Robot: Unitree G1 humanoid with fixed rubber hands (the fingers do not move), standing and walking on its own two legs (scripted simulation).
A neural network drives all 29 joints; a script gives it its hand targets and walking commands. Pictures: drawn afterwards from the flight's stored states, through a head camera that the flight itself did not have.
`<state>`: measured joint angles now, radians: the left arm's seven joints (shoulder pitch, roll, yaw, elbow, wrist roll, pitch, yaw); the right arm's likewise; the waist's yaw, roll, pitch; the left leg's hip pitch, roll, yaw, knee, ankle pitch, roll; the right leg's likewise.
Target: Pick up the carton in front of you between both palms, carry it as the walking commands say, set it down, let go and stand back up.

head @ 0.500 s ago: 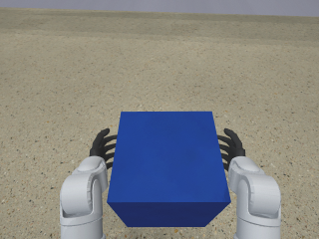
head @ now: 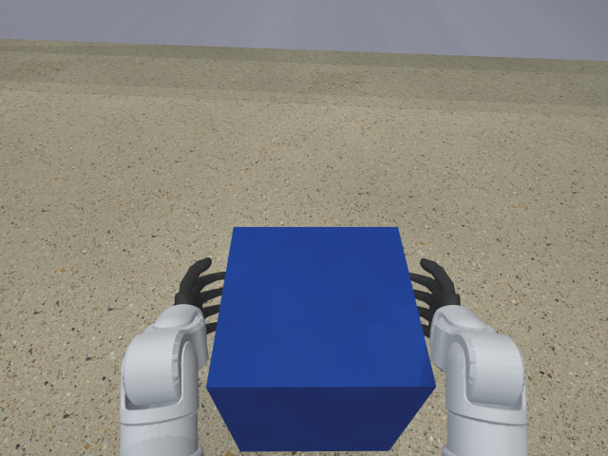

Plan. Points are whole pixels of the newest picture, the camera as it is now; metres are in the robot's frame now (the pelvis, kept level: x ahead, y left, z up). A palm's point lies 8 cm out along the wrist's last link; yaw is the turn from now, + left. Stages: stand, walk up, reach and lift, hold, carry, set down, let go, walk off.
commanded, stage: carry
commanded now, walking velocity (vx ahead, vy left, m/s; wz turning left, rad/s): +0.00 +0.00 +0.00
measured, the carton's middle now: (315, 344) +0.27 +0.00 +0.01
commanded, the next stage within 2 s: hold in 1.70 s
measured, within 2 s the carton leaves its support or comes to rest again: neither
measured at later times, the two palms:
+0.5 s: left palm (195, 356) +0.23 +0.14 +0.07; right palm (456, 358) +0.22 -0.16 +0.07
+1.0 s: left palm (206, 373) +0.22 +0.13 +0.03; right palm (453, 375) +0.22 -0.17 +0.03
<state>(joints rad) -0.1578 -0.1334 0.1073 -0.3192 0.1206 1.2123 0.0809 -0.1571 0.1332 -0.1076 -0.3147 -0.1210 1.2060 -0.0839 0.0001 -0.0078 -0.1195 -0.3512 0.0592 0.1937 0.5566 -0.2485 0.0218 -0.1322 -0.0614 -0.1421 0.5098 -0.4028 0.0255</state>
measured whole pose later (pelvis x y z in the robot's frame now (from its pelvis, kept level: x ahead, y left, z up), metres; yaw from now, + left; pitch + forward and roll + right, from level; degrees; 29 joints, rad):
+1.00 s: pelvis -0.07 -0.01 +0.00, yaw -1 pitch +1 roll +0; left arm -0.22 -0.14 0.18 0.21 0.26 0.71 0.01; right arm -0.22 0.14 -0.19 0.21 -0.26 0.71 -0.01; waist 0.00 0.00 -0.08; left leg -0.38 0.09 0.18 0.50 -0.14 0.01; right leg -0.19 -0.03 -0.17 0.53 -0.36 -0.02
